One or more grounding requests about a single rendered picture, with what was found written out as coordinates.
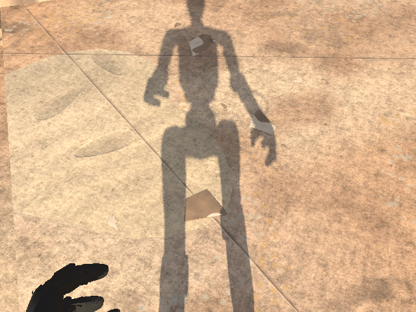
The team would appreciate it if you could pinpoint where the robot left hand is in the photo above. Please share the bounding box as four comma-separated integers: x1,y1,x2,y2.
26,263,120,312

